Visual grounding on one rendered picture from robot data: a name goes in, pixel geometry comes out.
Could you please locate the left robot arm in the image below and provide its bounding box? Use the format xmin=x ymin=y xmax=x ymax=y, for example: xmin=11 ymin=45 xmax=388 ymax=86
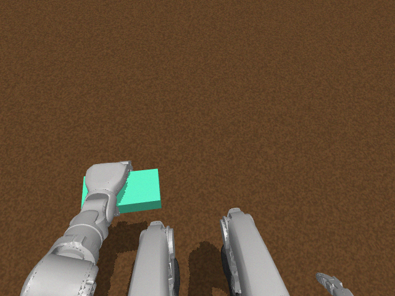
xmin=20 ymin=189 xmax=117 ymax=296

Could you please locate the left robot hand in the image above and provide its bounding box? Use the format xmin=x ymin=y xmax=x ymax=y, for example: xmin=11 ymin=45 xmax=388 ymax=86
xmin=85 ymin=160 xmax=133 ymax=216

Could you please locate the right robot foot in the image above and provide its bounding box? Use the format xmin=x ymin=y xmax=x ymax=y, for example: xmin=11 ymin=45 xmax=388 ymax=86
xmin=221 ymin=245 xmax=242 ymax=296

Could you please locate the right robot hand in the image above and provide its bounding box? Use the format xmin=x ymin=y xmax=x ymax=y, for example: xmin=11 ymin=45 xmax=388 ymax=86
xmin=316 ymin=273 xmax=354 ymax=296

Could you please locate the carton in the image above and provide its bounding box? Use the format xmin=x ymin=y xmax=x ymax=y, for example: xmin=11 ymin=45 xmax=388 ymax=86
xmin=81 ymin=169 xmax=162 ymax=213

